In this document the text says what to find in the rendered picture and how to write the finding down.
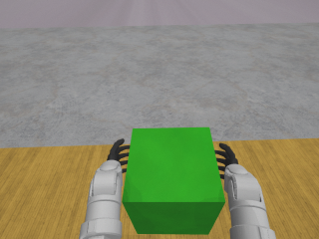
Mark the left robot forearm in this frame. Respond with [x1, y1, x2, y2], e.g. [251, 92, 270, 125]
[79, 159, 123, 239]

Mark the right robot forearm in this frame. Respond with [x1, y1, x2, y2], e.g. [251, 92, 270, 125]
[223, 163, 276, 239]

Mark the carton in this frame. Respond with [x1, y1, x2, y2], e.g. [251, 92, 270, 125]
[122, 126, 225, 235]

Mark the robot left hand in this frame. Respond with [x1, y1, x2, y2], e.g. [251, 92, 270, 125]
[107, 138, 131, 173]

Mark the robot right hand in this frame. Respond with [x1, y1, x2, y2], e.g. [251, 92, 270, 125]
[214, 143, 238, 179]

